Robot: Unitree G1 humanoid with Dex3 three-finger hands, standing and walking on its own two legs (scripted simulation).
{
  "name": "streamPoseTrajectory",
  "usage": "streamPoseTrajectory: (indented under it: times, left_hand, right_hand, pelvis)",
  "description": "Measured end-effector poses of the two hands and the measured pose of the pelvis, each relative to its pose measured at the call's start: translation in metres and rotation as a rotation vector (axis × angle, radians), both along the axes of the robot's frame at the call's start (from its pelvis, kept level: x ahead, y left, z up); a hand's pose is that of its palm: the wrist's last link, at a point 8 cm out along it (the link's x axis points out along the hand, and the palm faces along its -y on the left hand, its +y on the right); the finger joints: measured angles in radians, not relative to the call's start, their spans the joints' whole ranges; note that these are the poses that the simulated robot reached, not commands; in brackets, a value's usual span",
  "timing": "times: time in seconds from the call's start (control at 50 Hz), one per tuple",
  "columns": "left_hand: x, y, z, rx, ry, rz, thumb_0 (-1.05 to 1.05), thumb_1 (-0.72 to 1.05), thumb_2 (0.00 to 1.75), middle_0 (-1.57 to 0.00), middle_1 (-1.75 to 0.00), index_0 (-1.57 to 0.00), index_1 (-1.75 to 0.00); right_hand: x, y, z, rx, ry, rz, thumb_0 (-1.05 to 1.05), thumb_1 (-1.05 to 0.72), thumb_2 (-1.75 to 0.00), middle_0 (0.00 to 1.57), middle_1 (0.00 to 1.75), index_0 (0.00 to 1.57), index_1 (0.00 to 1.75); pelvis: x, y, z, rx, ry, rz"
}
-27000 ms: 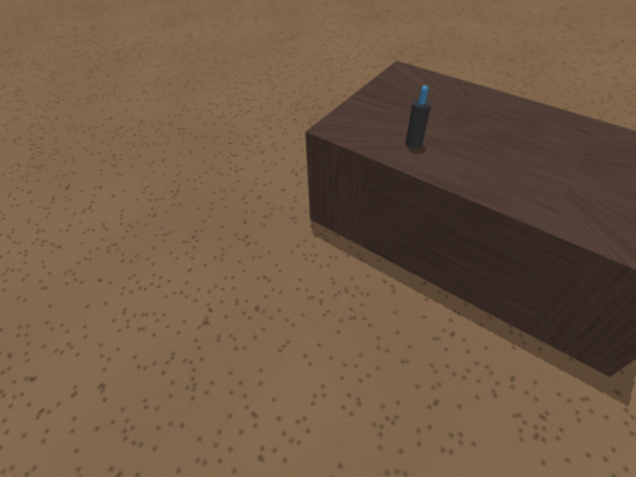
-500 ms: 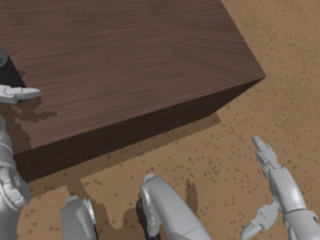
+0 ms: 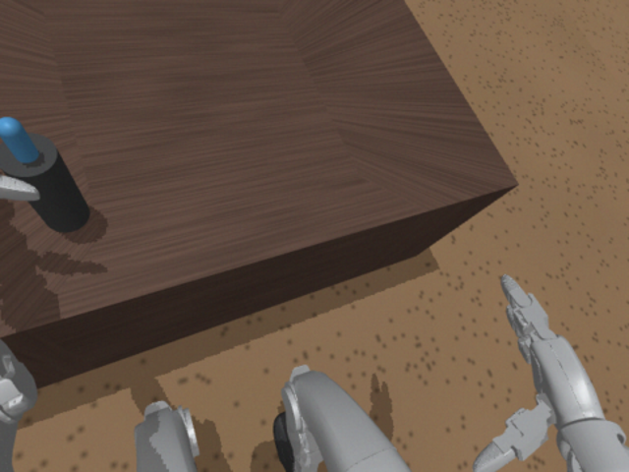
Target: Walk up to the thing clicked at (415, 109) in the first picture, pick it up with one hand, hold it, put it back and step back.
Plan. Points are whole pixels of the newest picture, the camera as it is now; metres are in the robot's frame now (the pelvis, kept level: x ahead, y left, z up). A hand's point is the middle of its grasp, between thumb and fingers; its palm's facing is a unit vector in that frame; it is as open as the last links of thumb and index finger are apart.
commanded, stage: rise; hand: left
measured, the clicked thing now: (42, 176) +0.54 +0.21 -0.06
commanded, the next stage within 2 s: home in 0.20 s
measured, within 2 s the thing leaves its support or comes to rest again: neither
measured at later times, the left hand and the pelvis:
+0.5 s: hand out of the picture +0.47 +0.38 +0.11, palm faces +0.48 -0.83 -0.28, open 17.1 cm; pelvis +0.02 +0.00 +0.08, yaw +2 degrees
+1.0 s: hand out of the picture +0.29 +0.24 +0.06, palm faces +0.23 -0.94 -0.26, open 17.2 cm; pelvis +0.04 +0.00 +0.11, yaw +3 degrees
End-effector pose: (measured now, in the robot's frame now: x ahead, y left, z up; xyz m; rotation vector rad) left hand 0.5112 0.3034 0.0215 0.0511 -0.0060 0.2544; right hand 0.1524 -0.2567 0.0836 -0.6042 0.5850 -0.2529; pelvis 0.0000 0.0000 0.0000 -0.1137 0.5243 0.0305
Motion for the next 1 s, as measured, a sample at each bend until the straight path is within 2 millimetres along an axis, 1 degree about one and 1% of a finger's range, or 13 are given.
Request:
streamPoseTrajectory:
  times: [0.08,0.14,0.28,0.36,0.4,0.44,0.5,0.56,0.62,0.68,0.84,0.9,1.0]
  left_hand:
    - [-0.005,0.017,0.034,-0.006,0.030,0.007,-0.02,-0.60,0.02,-0.12,-0.07,-0.12,-0.06]
    - [-0.014,0.026,0.051,-0.013,0.061,0.012,-0.02,-0.60,0.01,-0.10,-0.06,-0.11,-0.05]
    - [-0.047,0.044,0.051,0.042,0.341,0.096,-0.01,-0.60,0.04,-0.09,-0.07,-0.09,-0.06]
    - [-0.062,0.070,0.071,0.043,0.368,0.215,-0.02,-0.59,0.06,-0.09,-0.08,-0.10,-0.07]
    - [-0.068,0.084,0.087,0.056,0.353,0.266,-0.02,-0.56,0.08,-0.09,-0.08,-0.09,-0.08]
    - [-0.074,0.095,0.100,0.075,0.353,0.295,-0.02,-0.53,0.09,-0.08,-0.08,-0.08,-0.08]
    - [-0.084,0.106,0.111,0.099,0.373,0.320,-0.01,-0.49,0.11,-0.08,-0.08,-0.07,-0.08]
    - [-0.098,0.109,0.115,0.138,0.411,0.314,-0.01,-0.46,0.12,-0.07,-0.08,-0.07,-0.07]
    - [-0.116,0.103,0.109,0.170,0.477,0.293,-0.01,-0.43,0.13,-0.07,-0.08,-0.06,-0.07]
    - [-0.138,0.091,0.102,0.193,0.525,0.261,-0.01,-0.41,0.14,-0.07,-0.08,-0.07,-0.08]
    - [-0.192,0.030,0.071,0.132,0.564,0.145,-0.01,-0.42,0.13,-0.07,-0.08,-0.06,-0.07]
    - [-0.213,0.006,0.061,0.095,0.565,0.110,-0.01,-0.44,0.11,-0.07,-0.07,-0.06,-0.07]
    - [-0.252,-0.025,0.060,0.068,0.568,0.073,-0.01,-0.49,0.09,-0.07,-0.06,-0.06,-0.06]
  right_hand:
    - [-0.003,0.005,-0.004,0.077,0.023,-0.018,0.00,0.49,-0.06,0.06,0.05,0.06,0.06]
    - [-0.001,0.011,-0.008,0.129,0.027,-0.009,-0.01,0.50,-0.06,0.06,0.05,0.06,0.06]
    - [0.006,0.022,0.000,0.223,0.053,0.005,-0.01,0.50,-0.06,0.06,0.05,0.06,0.06]
    - [0.010,0.017,0.018,0.207,0.051,0.001,-0.01,0.46,-0.08,0.07,0.06,0.07,0.07]
    - [0.011,0.013,0.026,0.192,0.047,-0.006,-0.01,0.41,-0.12,0.08,0.09,0.09,0.09]
    - [0.012,0.011,0.026,0.193,0.062,-0.009,0.00,0.33,-0.19,0.10,0.11,0.10,0.12]
    - [0.017,0.019,0.014,0.231,0.105,0.010,0.00,0.17,-0.32,0.12,0.15,0.12,0.15]
    - [0.024,0.037,-0.006,0.309,0.152,0.045,0.00,-0.02,-0.45,0.13,0.18,0.13,0.18]
    - [0.029,0.059,-0.020,0.404,0.182,0.074,0.00,-0.21,-0.54,0.14,0.20,0.15,0.21]
    - [0.035,0.069,-0.019,0.458,0.172,0.082,0.00,-0.38,-0.62,0.16,0.22,0.16,0.23]
    - [0.047,0.045,-0.008,0.403,0.129,0.016,0.01,-0.70,-0.79,0.19,0.27,0.19,0.27]
    - [0.049,0.042,-0.005,0.391,0.127,0.011,0.01,-0.78,-0.83,0.19,0.28,0.19,0.29]
    - [0.049,0.041,-0.008,0.406,0.126,0.004,0.01,-0.85,-0.87,0.20,0.29,0.20,0.30]
  pelvis:
    - [0.002,0.004,0.016,0.002,-0.027,0.001]
    - [0.004,0.007,0.026,0.006,-0.045,0.001]
    - [0.009,0.010,0.051,0.029,-0.099,-0.001]
    - [0.012,0.006,0.064,0.040,-0.135,0.000]
    - [0.015,0.004,0.070,0.043,-0.154,0.006]
    - [0.016,0.003,0.075,0.043,-0.169,0.014]
    - [0.018,0.003,0.082,0.041,-0.177,0.019]
    - [0.019,0.005,0.086,0.041,-0.179,0.022]
    - [0.022,0.007,0.091,0.043,-0.189,0.023]
    - [0.028,0.010,0.097,0.052,-0.211,0.019]
    - [0.040,0.008,0.109,0.078,-0.276,0.019]
    - [0.041,0.004,0.111,0.085,-0.299,0.021]
    - [0.043,-0.001,0.113,0.093,-0.329,0.024]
